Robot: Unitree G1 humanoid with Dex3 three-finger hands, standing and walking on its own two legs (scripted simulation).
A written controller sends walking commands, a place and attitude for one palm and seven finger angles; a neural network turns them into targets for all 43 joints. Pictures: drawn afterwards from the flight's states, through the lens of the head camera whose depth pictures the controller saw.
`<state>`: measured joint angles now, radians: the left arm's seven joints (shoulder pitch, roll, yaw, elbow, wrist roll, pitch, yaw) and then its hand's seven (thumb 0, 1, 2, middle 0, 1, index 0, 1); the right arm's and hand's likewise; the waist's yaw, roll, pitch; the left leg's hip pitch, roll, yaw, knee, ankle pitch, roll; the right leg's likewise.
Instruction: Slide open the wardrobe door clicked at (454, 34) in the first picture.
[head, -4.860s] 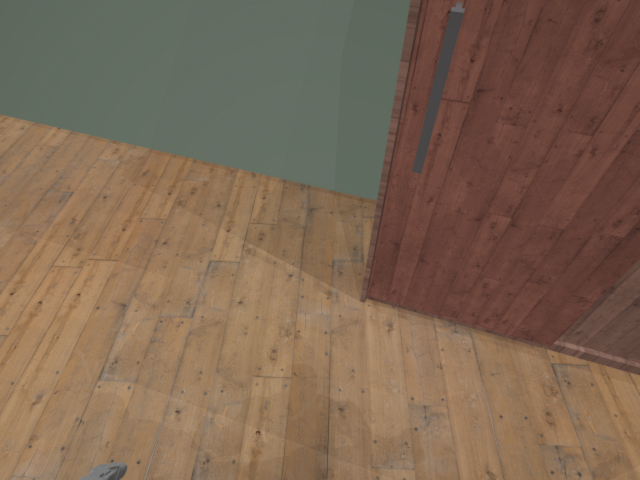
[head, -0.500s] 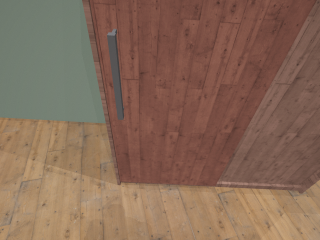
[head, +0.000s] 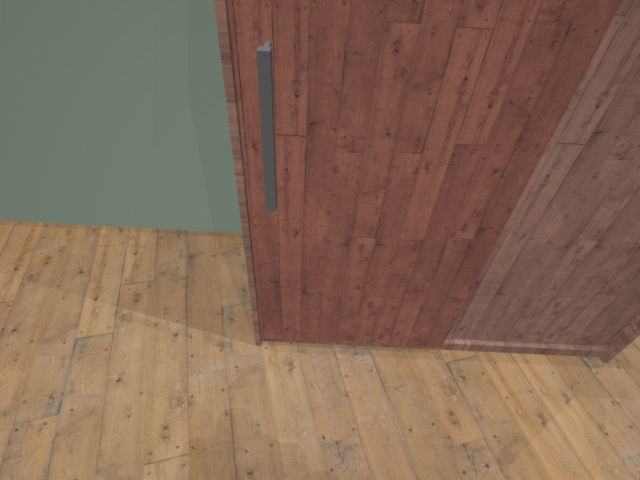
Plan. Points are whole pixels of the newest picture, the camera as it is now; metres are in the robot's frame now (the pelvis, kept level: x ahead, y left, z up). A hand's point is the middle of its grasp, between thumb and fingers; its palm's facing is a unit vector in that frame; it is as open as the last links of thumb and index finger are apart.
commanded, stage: come to a stop and stand still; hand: left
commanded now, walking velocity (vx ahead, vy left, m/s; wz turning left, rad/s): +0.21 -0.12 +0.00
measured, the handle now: (269, 135) +0.70 +0.15 +0.09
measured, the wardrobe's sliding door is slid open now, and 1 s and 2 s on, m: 0.00 0.00 0.00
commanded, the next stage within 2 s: look again from close up in 0.42 s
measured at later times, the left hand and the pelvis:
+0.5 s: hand out of the picture -0.06 +0.16 -0.17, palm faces +0.04 -0.99 -0.13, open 7.4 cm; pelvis -0.03 +0.01 +0.01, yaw -1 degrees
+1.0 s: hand out of the picture -0.01 +0.19 -0.17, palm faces +0.00 -0.99 -0.16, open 7.4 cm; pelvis -0.01 +0.04 +0.01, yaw -2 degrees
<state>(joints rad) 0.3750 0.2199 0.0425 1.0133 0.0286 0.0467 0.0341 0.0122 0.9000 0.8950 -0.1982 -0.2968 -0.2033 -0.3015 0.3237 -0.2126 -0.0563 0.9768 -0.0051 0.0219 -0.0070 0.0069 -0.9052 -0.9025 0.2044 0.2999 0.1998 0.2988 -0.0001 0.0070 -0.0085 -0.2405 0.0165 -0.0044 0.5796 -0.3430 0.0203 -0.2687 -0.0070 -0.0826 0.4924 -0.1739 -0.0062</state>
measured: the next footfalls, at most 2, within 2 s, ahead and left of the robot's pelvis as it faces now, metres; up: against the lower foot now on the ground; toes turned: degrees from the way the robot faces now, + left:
right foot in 0.30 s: +0.00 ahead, -0.11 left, +0.00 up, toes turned -4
left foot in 1.90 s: +0.12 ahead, +0.14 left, +0.00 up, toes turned +7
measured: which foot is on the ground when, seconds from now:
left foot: down 0.00-1.00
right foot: down 0.00-0.04, up 0.06-0.28, down 0.30-1.00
